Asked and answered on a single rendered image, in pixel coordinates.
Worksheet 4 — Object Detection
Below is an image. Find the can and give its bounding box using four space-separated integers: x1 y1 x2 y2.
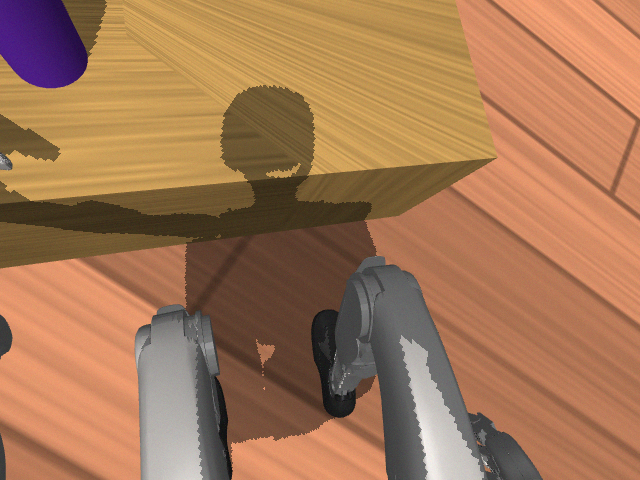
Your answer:
0 0 88 88

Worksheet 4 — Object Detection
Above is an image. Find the right robot foot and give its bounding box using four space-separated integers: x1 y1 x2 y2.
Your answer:
311 309 356 418

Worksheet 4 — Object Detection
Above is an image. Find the left robot foot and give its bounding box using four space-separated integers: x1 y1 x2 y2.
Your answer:
214 376 232 480

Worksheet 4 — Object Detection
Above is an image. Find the right robot hand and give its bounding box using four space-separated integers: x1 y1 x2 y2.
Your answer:
468 412 543 480

